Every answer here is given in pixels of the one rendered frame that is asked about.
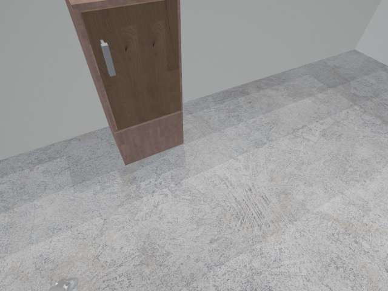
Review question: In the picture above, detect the cupboard door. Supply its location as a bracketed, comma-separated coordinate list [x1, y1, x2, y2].
[80, 0, 181, 130]

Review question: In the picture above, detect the left robot hand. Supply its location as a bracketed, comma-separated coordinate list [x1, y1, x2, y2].
[48, 278, 79, 291]

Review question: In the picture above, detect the handle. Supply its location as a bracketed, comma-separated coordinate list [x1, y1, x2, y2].
[100, 40, 116, 76]

